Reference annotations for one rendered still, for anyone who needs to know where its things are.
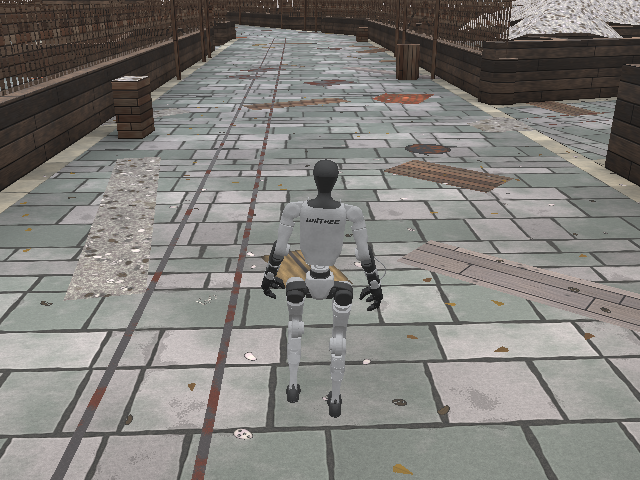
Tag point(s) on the right robot upper arm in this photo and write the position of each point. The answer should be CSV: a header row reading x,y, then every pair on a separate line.
x,y
355,215

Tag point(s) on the robot right forearm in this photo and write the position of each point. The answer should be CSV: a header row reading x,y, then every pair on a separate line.
x,y
370,271

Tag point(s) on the robot left shin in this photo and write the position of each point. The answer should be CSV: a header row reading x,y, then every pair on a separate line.
x,y
293,356

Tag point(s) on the robot left forearm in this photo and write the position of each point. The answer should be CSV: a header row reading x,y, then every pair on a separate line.
x,y
273,264

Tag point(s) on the robot right foot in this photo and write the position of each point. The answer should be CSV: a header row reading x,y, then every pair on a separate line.
x,y
334,408

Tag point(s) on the robot right hand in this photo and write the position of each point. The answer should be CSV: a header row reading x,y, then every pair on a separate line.
x,y
376,295

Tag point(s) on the left robot upper arm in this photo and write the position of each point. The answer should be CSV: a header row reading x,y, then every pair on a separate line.
x,y
292,210

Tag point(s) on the robot left hand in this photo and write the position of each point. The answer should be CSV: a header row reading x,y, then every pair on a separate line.
x,y
266,283

